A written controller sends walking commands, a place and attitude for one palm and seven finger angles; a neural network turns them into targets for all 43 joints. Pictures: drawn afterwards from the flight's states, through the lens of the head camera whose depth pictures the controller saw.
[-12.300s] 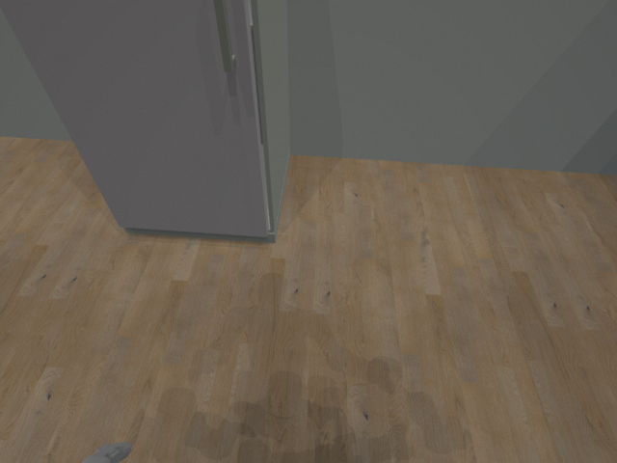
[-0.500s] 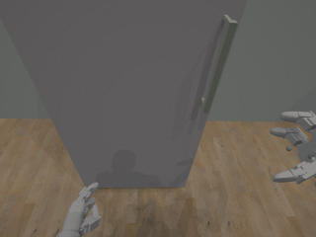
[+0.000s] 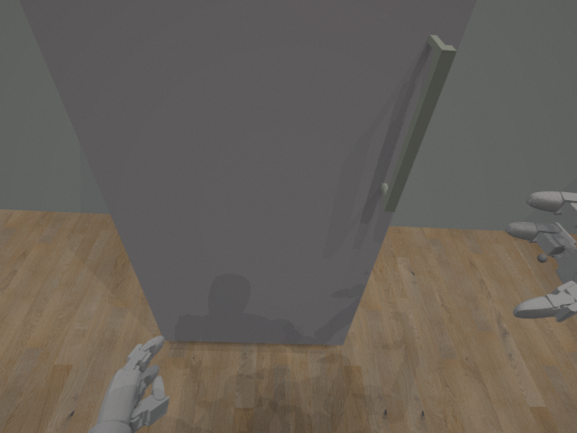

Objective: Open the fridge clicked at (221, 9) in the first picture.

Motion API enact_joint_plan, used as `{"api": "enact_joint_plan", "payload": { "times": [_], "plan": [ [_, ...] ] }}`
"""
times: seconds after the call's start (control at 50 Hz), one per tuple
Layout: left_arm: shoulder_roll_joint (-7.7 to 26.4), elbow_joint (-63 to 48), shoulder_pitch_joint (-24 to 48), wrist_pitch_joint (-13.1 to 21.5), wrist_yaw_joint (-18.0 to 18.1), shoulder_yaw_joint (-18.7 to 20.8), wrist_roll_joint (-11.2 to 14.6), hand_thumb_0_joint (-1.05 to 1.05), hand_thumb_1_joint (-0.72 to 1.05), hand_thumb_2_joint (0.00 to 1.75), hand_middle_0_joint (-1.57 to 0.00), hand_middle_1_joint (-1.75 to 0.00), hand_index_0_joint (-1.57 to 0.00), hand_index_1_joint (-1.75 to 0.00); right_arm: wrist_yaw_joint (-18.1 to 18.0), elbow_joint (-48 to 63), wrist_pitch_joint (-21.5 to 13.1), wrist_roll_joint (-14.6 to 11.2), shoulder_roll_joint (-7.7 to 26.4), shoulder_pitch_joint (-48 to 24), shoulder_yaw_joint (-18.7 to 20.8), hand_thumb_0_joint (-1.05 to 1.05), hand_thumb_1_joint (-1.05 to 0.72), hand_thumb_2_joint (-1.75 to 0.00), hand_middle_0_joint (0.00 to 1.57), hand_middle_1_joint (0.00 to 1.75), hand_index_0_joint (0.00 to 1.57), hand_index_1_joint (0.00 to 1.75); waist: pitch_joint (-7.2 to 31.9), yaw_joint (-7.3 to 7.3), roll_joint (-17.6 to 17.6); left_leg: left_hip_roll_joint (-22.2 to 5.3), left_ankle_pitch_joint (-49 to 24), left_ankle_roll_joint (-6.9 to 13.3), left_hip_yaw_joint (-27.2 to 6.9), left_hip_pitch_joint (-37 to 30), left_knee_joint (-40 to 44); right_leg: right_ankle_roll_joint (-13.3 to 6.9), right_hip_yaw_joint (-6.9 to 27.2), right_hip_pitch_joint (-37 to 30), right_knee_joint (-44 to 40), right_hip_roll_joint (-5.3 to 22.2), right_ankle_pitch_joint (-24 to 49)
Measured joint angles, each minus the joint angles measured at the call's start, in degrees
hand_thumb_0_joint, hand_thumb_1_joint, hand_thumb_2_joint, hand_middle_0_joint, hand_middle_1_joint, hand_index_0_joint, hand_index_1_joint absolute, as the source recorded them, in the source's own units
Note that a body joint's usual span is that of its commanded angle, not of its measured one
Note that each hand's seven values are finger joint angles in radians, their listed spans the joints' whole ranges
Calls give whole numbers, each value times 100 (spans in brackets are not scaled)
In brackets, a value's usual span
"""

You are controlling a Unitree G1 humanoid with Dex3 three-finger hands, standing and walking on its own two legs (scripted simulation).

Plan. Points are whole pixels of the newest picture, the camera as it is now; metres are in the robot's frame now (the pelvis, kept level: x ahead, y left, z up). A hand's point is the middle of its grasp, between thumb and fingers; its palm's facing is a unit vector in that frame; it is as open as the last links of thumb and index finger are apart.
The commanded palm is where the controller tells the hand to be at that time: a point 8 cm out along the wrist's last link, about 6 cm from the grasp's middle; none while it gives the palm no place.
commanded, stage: raise the hand to about handle height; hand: right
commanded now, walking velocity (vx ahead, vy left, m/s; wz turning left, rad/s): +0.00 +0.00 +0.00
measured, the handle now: (408, 135) +0.53 -0.19 +0.18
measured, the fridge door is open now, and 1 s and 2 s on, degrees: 0 0 0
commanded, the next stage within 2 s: move the hooked fingers beside the handle in 0.14 s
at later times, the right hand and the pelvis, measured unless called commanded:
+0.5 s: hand (529, 247) +0.29 -0.28 +0.18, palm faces +0.08 +1.00 -0.05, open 14.0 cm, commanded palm +0.27 -0.32 +0.18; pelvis -0.01 +0.00 +0.00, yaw -1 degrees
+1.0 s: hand (498, 216) +0.35 -0.27 +0.17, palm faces +0.05 +1.00 -0.03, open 14.0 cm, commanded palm +0.33 -0.31 +0.17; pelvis +0.00 -0.01 +0.00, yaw +0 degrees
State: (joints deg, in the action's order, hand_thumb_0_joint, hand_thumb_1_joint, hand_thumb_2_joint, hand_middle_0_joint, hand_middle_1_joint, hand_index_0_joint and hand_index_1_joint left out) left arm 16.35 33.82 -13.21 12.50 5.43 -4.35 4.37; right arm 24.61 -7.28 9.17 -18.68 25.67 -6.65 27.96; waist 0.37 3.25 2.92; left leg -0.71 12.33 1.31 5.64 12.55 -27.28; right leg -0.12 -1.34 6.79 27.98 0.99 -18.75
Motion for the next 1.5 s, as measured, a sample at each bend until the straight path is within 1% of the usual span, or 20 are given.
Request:
{"api": "enact_joint_plan", "payload": {
  "times": [0.1, 0.28, 0.34, 0.42, 0.52, 0.74, 0.86, 0.98, 1.16, 1.34, 1.5],
  "plan": [
    [-38, 5, 33, -2, 40, -45, 14, 2, 90, 90, -21, -30, -21, -30, 0, -109, 45, 51, 45, -95, -39, -1, 50, -30, 30, 120, 30, 120, -23, 23, 7, 0, -18, 7, 17, -23, 14, 6, 18, -11, -2, 1, 20],
    [-86, 13, 31, 0, 23, -101, 6, 2, 90, 90, -21, -30, -21, -30, 51, -103, 40, 10, 62, -78, -59, -1, 50, -30, 30, 120, 30, 120, -11, 17, 38, -9, -46, 2, 13, -34, 37, 0, 17, -18, -18, -11, 43],
    [-82, 43, 13, 1, 37, -103, 14, 2, 90, 90, -21, -30, -21, -30, 37, -250, 32, 29, 63, -197, -103, -1, 50, -30, 30, 120, 30, 120, -10, 27, 38, -23, -51, -4, 28, -25, 35, -6, 34, 3, -8, -23, 52],
    [-66, 92, 0, 8, 74, -105, 19, 2, 90, 90, -21, -30, -21, -30, -20, -502, 7, 120, 32, -480, -246, -1, 50, -30, 30, 120, 30, 120, -37, 32, 21, -46, -60, -8, 51, 3, 23, -12, 59, 46, 11, -43, 66],
    [-68, 111, 3, -10, 85, -111, 5, 2, 90, 90, -21, -30, -21, -30, -46, -810, -72, 191, 36, -775, -335, -1, 50, -30, 30, 120, 30, 120, -31, -38, -16, -53, -76, -10, 31, 67, 14, -18, 41, 97, 8, -52, 81],
    [-33, 86, -100, -98, 44, -63, 0, 2, 90, 90, -21, -30, -21, -30, -147, -1345, -140, 293, 93, -1226, -339, -1, 50, -30, 30, 120, 30, 120, 7, -169, -65, -45, -92, -20, -57, 217, -3, -32, -45, 194, -15, -53, 85],
    [-3, 89, -171, -148, 50, -20, 8, 2, 90, 90, -21, -30, -21, -30, -186, -1553, -206, 333, 105, -1376, -353, -1, 50, -30, 30, 120, 30, 120, 13, -179, -72, -44, -92, -31, -73, 276, -8, -42, -60, 253, -2, -54, 74],
    [8, 132, -197, -170, 83, -11, 15, 2, 90, 90, -21, -30, -21, -30, -244, -1829, -292, 403, 81, -1676, -489, -1, 50, -30, 30, 120, 30, 120, 9, -189, -82, -53, -94, -39, -61, 327, -5, -50, -46, 321, 20, -62, 67],
    [-17, 141, -231, -240, 64, -28, 7, 2, 90, 90, -21, -30, -21, -30, -329, -2433, -415, 512, 116, -2199, -613, -1, 50, -30, 30, 120, 30, 120, 47, -271, -109, -60, -98, -50, -81, 443, -6, -62, -63, 428, 16, -72, 65],
    [-4, 132, -359, -362, 2, -1, -13, 2, 90, 90, -21, -30, -21, -30, -389, -2908, -591, 605, 182, -2532, -556, -1, 50, -30, 30, 120, 30, 120, 102, -368, -128, -43, -97, -60, -140, 574, -12, -73, -122, 532, 15, -61, 44],
    [41, 222, -483, -459, 0, 42, -21, 2, 90, 90, -21, -30, -21, -30, -466, -3513, -716, 739, 260, -3034, -653, -1, 50, -30, 30, 120, 30, 120, 100, -443, -157, -51, -85, -68, -120, 717, -46, -83, -100, 703, 91, -65, 16]
  ]
}}
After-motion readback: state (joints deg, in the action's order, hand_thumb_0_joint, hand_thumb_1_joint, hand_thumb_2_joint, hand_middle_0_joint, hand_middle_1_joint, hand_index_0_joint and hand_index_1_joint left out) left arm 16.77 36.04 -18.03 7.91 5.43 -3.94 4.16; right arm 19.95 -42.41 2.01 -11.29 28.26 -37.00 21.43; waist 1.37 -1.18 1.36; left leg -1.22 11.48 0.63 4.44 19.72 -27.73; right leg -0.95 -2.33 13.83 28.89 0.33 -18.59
